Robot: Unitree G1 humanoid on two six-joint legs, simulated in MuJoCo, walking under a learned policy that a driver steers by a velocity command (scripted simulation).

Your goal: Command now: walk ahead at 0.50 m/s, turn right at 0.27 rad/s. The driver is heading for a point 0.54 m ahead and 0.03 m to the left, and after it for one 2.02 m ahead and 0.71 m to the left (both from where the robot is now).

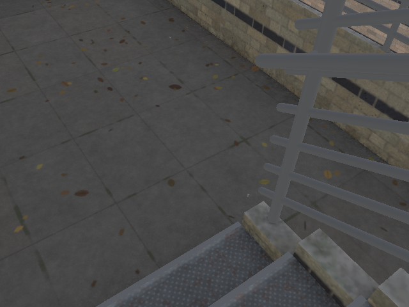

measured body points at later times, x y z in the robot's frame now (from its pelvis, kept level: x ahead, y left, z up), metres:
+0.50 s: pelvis +0.24 -0.04 -0.01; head +0.26 -0.04 +0.44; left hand +0.28 +0.21 -0.15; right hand +0.34 -0.32 -0.13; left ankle +0.26 +0.12 -0.67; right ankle +0.23 -0.16 -0.73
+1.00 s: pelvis +0.46 +0.02 -0.16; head +0.48 +0.04 +0.29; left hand +0.64 +0.27 -0.25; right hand +0.49 -0.24 -0.29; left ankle +0.40 +0.07 -0.89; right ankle +0.62 -0.16 -0.80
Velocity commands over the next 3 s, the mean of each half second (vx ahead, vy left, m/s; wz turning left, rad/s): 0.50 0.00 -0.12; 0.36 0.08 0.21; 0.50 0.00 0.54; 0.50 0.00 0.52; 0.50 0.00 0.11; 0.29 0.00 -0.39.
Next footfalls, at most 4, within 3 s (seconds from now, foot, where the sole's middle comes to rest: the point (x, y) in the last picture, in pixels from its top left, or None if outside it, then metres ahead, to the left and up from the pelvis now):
0.28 right None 0.27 -0.16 -0.77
0.72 left None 0.44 0.07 -0.93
1.36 right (223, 269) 0.85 -0.10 -1.09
2.00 left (131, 260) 0.98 0.33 -1.25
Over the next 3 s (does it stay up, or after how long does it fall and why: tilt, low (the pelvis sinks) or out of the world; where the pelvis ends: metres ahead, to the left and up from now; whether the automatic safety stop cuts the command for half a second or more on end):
stays up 1.30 0.48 -0.47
